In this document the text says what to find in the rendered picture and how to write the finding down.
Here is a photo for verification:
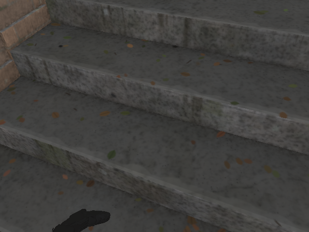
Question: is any left robot hand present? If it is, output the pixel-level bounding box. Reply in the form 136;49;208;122
52;209;111;232

